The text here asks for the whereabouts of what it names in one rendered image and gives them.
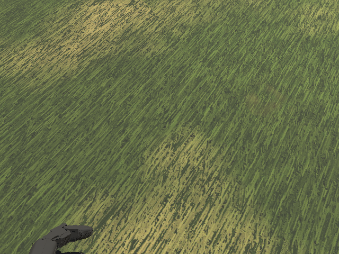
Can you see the left robot hand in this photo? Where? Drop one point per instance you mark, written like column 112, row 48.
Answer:
column 60, row 236

